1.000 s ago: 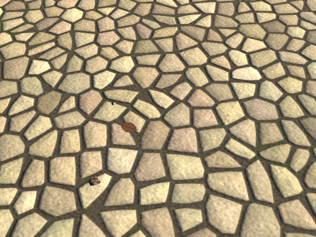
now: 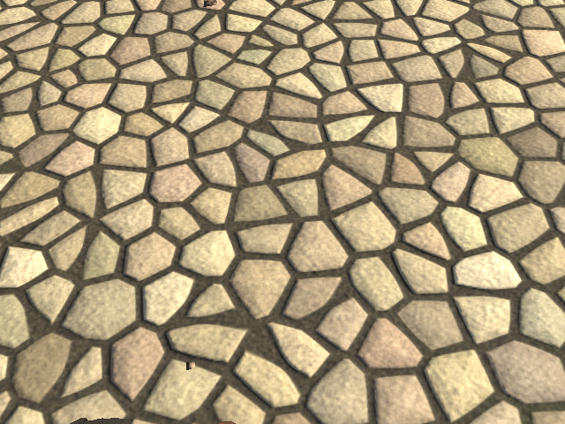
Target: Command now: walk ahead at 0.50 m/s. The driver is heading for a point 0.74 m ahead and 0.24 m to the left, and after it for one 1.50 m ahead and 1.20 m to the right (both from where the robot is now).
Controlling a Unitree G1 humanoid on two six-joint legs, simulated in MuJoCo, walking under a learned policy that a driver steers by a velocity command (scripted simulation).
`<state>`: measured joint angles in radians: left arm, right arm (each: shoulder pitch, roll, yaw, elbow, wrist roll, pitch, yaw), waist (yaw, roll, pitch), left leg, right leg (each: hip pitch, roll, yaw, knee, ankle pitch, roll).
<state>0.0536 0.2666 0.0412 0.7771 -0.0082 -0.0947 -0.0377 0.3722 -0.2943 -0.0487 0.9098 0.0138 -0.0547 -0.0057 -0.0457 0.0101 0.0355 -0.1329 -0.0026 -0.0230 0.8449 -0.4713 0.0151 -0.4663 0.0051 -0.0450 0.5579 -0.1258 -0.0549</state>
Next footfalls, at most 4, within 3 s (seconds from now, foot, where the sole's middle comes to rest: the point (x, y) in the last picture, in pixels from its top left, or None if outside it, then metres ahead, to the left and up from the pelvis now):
0.48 left None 0.42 0.15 -0.76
0.98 right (306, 383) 0.55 -0.03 -0.76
1.38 left None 0.37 0.17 -0.76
1.84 right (276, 369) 0.58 0.04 -0.76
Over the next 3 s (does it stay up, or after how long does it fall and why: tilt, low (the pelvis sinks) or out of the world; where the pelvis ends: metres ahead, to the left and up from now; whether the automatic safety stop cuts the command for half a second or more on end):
stays up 0.68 0.22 0.02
